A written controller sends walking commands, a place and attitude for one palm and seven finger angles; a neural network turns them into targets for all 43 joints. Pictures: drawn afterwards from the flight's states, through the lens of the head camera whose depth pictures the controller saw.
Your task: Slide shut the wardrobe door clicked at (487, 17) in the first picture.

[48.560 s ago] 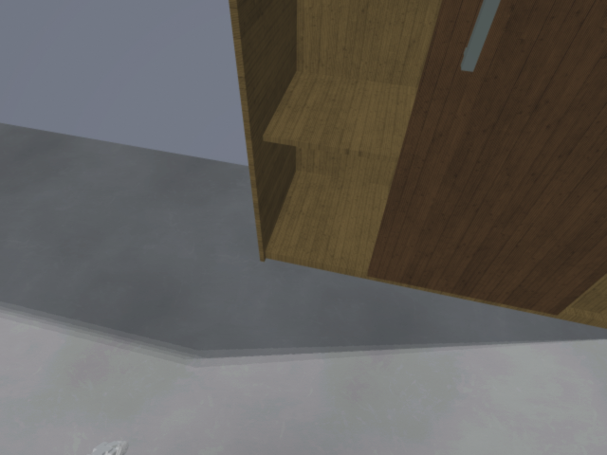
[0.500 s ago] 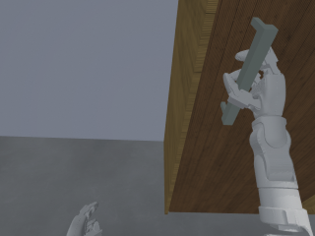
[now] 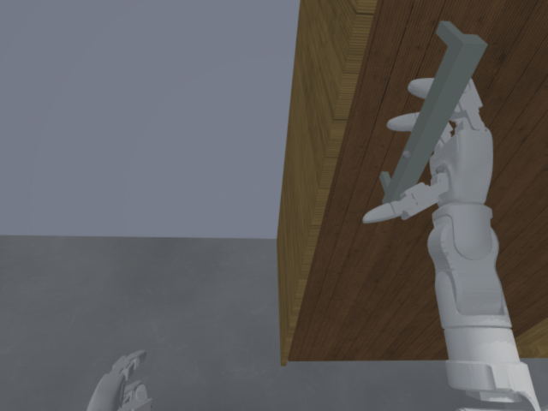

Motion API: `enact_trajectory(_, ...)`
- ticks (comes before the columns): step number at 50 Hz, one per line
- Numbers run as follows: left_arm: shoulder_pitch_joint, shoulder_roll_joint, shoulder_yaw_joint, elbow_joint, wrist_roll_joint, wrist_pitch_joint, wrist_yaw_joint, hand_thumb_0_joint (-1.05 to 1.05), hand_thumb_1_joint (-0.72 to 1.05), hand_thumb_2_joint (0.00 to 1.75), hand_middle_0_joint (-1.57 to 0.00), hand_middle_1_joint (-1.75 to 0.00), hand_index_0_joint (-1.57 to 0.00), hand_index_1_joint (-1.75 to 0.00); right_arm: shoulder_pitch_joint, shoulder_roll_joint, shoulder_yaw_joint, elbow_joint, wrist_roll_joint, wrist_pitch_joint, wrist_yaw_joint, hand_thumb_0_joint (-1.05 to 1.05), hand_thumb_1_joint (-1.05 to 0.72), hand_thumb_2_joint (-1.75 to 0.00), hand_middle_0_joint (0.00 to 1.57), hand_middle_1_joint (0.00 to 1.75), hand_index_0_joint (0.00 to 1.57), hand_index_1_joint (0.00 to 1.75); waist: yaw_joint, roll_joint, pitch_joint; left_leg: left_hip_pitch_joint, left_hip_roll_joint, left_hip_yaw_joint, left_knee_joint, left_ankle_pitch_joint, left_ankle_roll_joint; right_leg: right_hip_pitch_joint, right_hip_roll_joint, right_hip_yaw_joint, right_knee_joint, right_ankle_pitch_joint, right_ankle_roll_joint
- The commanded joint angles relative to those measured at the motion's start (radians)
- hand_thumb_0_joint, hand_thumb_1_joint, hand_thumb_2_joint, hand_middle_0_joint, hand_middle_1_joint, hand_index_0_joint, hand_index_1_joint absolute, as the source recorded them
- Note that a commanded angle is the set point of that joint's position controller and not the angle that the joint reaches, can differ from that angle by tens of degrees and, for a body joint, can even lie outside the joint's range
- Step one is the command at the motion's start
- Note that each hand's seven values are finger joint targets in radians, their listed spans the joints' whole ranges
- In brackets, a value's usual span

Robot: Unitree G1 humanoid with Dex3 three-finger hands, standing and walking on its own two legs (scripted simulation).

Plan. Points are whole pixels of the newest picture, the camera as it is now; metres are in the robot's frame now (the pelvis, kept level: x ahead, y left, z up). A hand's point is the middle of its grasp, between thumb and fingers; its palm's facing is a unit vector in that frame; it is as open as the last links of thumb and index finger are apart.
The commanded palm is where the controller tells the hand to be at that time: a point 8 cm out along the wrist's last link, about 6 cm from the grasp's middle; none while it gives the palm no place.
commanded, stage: slip the hand off the handle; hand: right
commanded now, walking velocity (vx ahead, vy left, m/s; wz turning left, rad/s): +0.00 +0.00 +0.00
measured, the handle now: (416, 129) +0.39 -0.14 +0.25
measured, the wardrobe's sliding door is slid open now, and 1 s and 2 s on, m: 0.00 0.00 0.00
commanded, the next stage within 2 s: draw the hand back to the body in 1.30 s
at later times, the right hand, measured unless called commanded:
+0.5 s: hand (452, 156) +0.35 -0.18 +0.25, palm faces +0.14 +0.99 -0.06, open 14.7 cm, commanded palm +0.32 -0.24 +0.23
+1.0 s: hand (494, 195) +0.30 -0.21 +0.24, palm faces +0.14 +0.99 -0.08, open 14.7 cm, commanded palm +0.25 -0.25 +0.23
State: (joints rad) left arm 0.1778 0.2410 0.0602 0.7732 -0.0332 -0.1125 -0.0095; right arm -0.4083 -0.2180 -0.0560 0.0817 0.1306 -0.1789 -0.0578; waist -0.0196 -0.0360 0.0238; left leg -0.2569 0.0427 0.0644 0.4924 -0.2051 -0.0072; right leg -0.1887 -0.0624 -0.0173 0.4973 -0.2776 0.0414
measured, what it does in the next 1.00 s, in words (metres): stands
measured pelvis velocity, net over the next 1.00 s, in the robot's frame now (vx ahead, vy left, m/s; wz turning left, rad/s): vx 0.01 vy -0.01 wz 0.01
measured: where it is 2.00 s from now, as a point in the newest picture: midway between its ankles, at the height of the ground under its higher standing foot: outside the picture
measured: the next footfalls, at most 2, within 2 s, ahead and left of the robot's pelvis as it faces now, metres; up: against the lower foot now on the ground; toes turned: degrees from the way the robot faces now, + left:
none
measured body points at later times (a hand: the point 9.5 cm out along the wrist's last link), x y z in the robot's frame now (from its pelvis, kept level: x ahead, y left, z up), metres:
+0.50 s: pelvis +0.01 -0.01 +0.00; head +0.00 +0.00 +0.45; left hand +0.17 +0.22 -0.10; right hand +0.34 -0.23 +0.25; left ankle +0.04 +0.12 -0.74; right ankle -0.01 -0.15 -0.74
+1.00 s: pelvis +0.01 -0.01 +0.00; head -0.01 +0.01 +0.45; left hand +0.18 +0.23 -0.09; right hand +0.28 -0.26 +0.24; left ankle +0.04 +0.12 -0.74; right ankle -0.01 -0.15 -0.74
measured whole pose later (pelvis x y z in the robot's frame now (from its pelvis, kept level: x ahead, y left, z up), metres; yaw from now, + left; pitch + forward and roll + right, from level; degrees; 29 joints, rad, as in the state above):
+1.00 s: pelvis +0.01 -0.01 +0.00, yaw +1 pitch -3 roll +0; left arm 0.20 0.23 -0.01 0.68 -0.04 -0.15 0.04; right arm -0.10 -0.30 -0.30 -0.11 0.28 -0.19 0.12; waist -0.03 -0.05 0.01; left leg -0.22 0.04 0.05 0.51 -0.23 -0.02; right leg -0.14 -0.06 -0.03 0.51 -0.31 0.04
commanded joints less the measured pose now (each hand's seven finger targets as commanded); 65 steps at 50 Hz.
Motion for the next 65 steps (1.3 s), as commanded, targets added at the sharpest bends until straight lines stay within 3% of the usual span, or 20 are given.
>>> enact_trajectory(1, -0.101, 0.084, 0.003, -0.173, 0.006, -0.052, 0.01, 0.0, 0.9, 0.9, -0.2, -0.3, -0.2, -0.3, -0.363, -0.09, -0.053, -0.214, 0.003, -0.027, -0.025, 0.0, 0.55, -0.2, 0.25, 1.15, 0.25, 1.15, -0.002, 0.07, -0.226, 0.123, -0.024, -0.029, -0.091, 0.0, 0.021, 0.014, 0.052, -0.02, -0.1, 0.102, -0.05)
enact_trajectory(3, -0.089, 0.091, -0.002, -0.176, 0.011, -0.049, 0.017, 0.0, 0.9, 0.9, -0.2, -0.3, -0.2, -0.3, -0.352, -0.141, -0.112, -0.229, 0.002, -0.02, -0.034, 0.0, 0.55, -0.2, 0.25, 1.15, 0.25, 1.15, -0.006, 0.064, -0.237, 0.133, -0.03, -0.022, -0.081, 0.068, 0.023, 0.029, 0.049, -0.023, -0.099, 0.172, -0.049)
enact_trajectory(8, -0.07, 0.083, -0.017, -0.196, 0.017, -0.033, 0.027, 0.0, 0.9, 0.9, -0.2, -0.3, -0.2, -0.3, -0.28, -0.14, -0.138, -0.277, 0.003, 0.004, -0.032, 0.0, 0.55, -0.2, 0.25, 1.15, 0.25, 1.15, -0.019, 0.05, -0.263, 0.171, -0.041, -0.005, -0.047, 0.215, 0.028, 0.065, 0.04, -0.028, -0.1, 0.321, -0.035)
enact_trajectory(12, -0.077, 0.084, -0.024, -0.201, 0.019, -0.012, 0.044, 0.0, 0.9, 0.9, -0.2, -0.3, -0.2, -0.3, -0.224, -0.191, -0.222, -0.262, 0.028, 0.028, -0.025, 0.0, 0.55, -0.2, 0.25, 1.15, 0.25, 1.15, -0.032, 0.079, -0.245, 0.192, -0.046, -0.002, -0.054, 0.226, 0.025, 0.049, 0.038, -0.035, -0.103, 0.327, -0.033)
enact_trajectory(13, -0.078, 0.081, -0.029, -0.205, 0.017, -0.009, 0.047, 0.0, 0.9, 0.9, -0.2, -0.3, -0.2, -0.3, -0.237, -0.175, -0.212, -0.263, 0.034, 0.031, -0.022, 0.0, 0.55, -0.2, 0.25, 1.15, 0.25, 1.15, -0.027, 0.081, -0.235, 0.195, -0.044, -0.001, -0.054, 0.233, 0.026, 0.042, 0.038, -0.036, -0.107, 0.329, -0.03)
enact_trajectory(17, -0.088, 0.079, -0.03, -0.211, 0.016, 0.007, 0.058, 0.0, 0.9, 0.9, -0.2, -0.3, -0.2, -0.3, -0.21, -0.221, -0.273, -0.271, 0.043, 0.035, -0.025, 0.0, 0.55, -0.2, 0.25, 1.15, 0.25, 1.15, -0.036, 0.064, -0.232, 0.211, -0.046, -0.005, -0.063, 0.211, 0.027, 0.031, 0.039, -0.043, -0.108, 0.305, -0.028)
enact_trajectory(19, -0.088, 0.077, -0.03, -0.224, 0.015, 0.002, 0.056, 0.0, 0.9, 0.9, -0.2, -0.3, -0.2, -0.3, -0.213, -0.204, -0.244, -0.301, 0.035, 0.022, -0.015, 0.0, 0.55, -0.2, 0.25, 1.15, 0.25, 1.15, -0.028, 0.029, -0.241, 0.202, -0.046, -0.007, -0.06, 0.22, 0.026, 0.044, 0.039, -0.045, -0.104, 0.31, -0.029)
enact_trajectory(22, -0.076, 0.085, -0.025, -0.222, 0.014, -0.006, 0.059, 0.0, 0.9, 0.9, -0.2, -0.3, -0.2, -0.3, -0.197, -0.219, -0.245, -0.295, 0.025, -0.009, 0.011, 0.0, 0.55, -0.2, 0.25, 1.15, 0.25, 1.15, -0.016, 0.049, -0.235, 0.195, -0.049, -0.01, -0.063, 0.212, 0.024, 0.038, 0.038, -0.041, -0.101, 0.292, -0.032)
enact_trajectory(24, -0.079, 0.09, -0.027, -0.225, 0.007, -0.018, 0.061, 0.0, 0.9, 0.9, -0.2, -0.3, -0.2, -0.3, -0.223, -0.207, -0.205, -0.298, 0.031, -0.029, 0.047, 0.0, 0.55, -0.2, 0.25, 1.15, 0.25, 1.15, -0.002, 0.023, -0.215, 0.17, -0.048, -0.017, -0.07, 0.178, 0.021, 0.037, 0.04, -0.04, -0.101, 0.249, -0.036)
enact_trajectory(29, -0.074, 0.109, -0.018, -0.202, -0.004, -0.035, 0.079, 0.0, 0.9, 0.9, -0.2, -0.3, -0.2, -0.3, -0.307, -0.276, -0.239, -0.216, 0.067, -0.06, 0.128, 0.0, 0.55, -0.2, 0.25, 1.15, 0.25, 1.15, 0.023, 0.031, -0.19, 0.136, -0.04, -0.032, -0.096, 0.078, 0.018, 0.01, 0.045, -0.029, -0.093, 0.141, -0.043)
enact_trajectory(33, -0.086, 0.107, -0.017, -0.22, -0.011, -0.053, 0.073, 0.0, 0.9, 0.9, -0.2, -0.3, -0.2, -0.3, -0.258, -0.27, -0.249, -0.248, 0.108, -0.083, 0.168, 0.0, 0.55, -0.2, 0.25, 1.15, 0.25, 1.15, 0.0, -0.037, -0.246, 0.176, -0.03, -0.037, -0.081, 0.091, 0.025, 0.017, 0.054, -0.022, -0.079, 0.146, -0.039)
enact_trajectory(35, -0.086, 0.111, -0.015, -0.229, -0.012, -0.064, 0.068, 0.0, 0.9, 0.9, -0.2, -0.3, -0.2, -0.3, -0.189, -0.273, -0.262, -0.268, 0.123, -0.097, 0.178, 0.0, 0.55, -0.2, 0.25, 1.15, 0.25, 1.15, -0.013, -0.01, -0.269, 0.192, -0.032, -0.032, -0.063, 0.123, 0.023, 0.017, 0.054, -0.019, -0.073, 0.165, -0.038)
enact_trajectory(38, -0.088, 0.119, -0.017, -0.232, -0.014, -0.073, 0.067, 0.0, 0.9, 0.9, -0.2, -0.3, -0.2, -0.3, -0.11, -0.297, -0.306, -0.258, 0.137, -0.093, 0.179, 0.0, 0.55, -0.2, 0.25, 1.15, 0.25, 1.15, -0.023, 0.052, -0.233, 0.186, -0.03, -0.029, -0.058, 0.11, 0.017, -0.011, 0.051, -0.02, -0.075, 0.148, -0.039)
enact_trajectory(40, -0.097, 0.117, -0.021, -0.239, -0.014, -0.077, 0.067, 0.0, 0.9, 0.9, -0.2, -0.3, -0.2, -0.3, -0.108, -0.284, -0.3, -0.292, 0.145, -0.081, 0.178, 0.0, 0.55, -0.2, 0.25, 1.15, 0.25, 1.15, -0.023, 0.05, -0.217, 0.178, -0.028, -0.03, -0.06, 0.102, 0.013, -0.015, 0.051, -0.022, -0.075, 0.142, -0.038)
enact_trajectory(42, -0.103, 0.119, -0.021, -0.24, -0.011, -0.077, 0.067, 0.0, 0.9, 0.9, -0.2, -0.3, -0.2, -0.3, -0.058, -0.323, -0.35, -0.317, 0.146, -0.073, 0.168, 0.0, 0.55, -0.2, 0.25, 1.15, 0.25, 1.15, -0.036, 0.047, -0.22, 0.191, -0.029, -0.03, -0.056, 0.102, 0.014, -0.014, 0.051, -0.022, -0.072, 0.15, -0.038)
enact_trajectory(49, -0.122, 0.104, -0.038, -0.265, -0.008, -0.107, 0.06, 0.0, 0.9, 0.9, -0.2, -0.3, -0.2, -0.3, 0.063, -0.259, -0.303, -0.483, 0.163, -0.09, 0.194, 0.0, 0.55, -0.2, 0.25, 1.15, 0.25, 1.15, -0.032, -0.009, -0.203, 0.185, -0.039, -0.022, -0.045, 0.158, 0.014, 0.013, 0.05, -0.023, -0.066, 0.188, -0.034)
enact_trajectory(52, -0.121, 0.104, -0.043, -0.259, -0.009, -0.115, 0.065, 0.0, 0.9, 0.9, -0.2, -0.3, -0.2, -0.3, 0.074, -0.234, -0.269, -0.504, 0.165, -0.079, 0.209, 0.0, 0.55, -0.2, 0.25, 1.15, 0.25, 1.15, -0.018, -0.012, -0.155, 0.154, -0.042, -0.018, -0.061, 0.106, 0.012, 0.01, 0.05, -0.02, -0.072, 0.151, -0.032)
enact_trajectory(56, -0.138, 0.102, -0.052, -0.262, -0.007, -0.122, 0.068, 0.0, 0.9, 0.9, -0.2, -0.3, -0.2, -0.3, 0.119, -0.218, -0.255, -0.528, 0.174, -0.045, 0.214, 0.0, 0.55, -0.2, 0.25, 1.15, 0.25, 1.15, -0.025, -0.002, -0.13, 0.14, -0.039, -0.011, -0.071, 0.065, 0.012, 0.007, 0.051, -0.008, -0.08, 0.129, -0.032)
enact_trajectory(62, -0.151, 0.097, -0.06, -0.272, 0.002, -0.118, 0.065, 0.0, 0.9, 0.9, -0.2, -0.3, -0.2, -0.3, 0.242, -0.242, -0.306, -0.587, 0.179, -0.033, 0.203, 0.0, 0.55, -0.2, 0.25, 1.15, 0.25, 1.15, -0.05, 0.009, -0.173, 0.186, -0.038, -0.003, -0.057, 0.121, 0.013, 0.019, 0.054, -0.005, -0.077, 0.176, -0.03)
enact_trajectory(65, -0.158, 0.09, -0.067, -0.291, 0.003, -0.126, 0.058, 0.0, 0.9, 0.9, -0.2, -0.3, -0.2, -0.3, 0.306, -0.208, -0.282, -0.671, 0.189, -0.051, 0.214, 0.0, 0.55, -0.2, 0.25, 1.15, 0.25, 1.15, -0.051, -0.004, -0.187, 0.201, -0.041, 0.002, -0.04, 0.18, 0.014, 0.028, 0.052, -0.007, -0.073, 0.219, -0.027)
